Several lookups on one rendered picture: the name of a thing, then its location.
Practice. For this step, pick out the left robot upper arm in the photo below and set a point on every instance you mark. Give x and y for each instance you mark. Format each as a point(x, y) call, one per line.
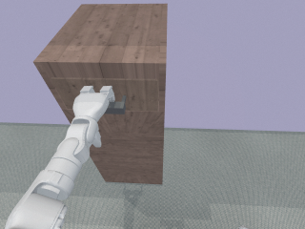
point(40, 212)

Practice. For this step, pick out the robot left forearm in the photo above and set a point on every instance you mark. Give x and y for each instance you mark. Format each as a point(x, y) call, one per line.
point(57, 180)

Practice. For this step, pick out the handle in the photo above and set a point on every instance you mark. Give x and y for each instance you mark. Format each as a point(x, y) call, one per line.
point(116, 107)

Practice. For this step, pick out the left robot hand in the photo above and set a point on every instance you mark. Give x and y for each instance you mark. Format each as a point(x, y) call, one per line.
point(94, 105)

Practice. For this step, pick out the cabinet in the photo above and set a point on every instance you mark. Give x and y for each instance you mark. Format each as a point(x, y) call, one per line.
point(116, 41)

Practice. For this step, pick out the drawer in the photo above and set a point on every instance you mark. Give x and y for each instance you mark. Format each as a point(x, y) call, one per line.
point(142, 94)

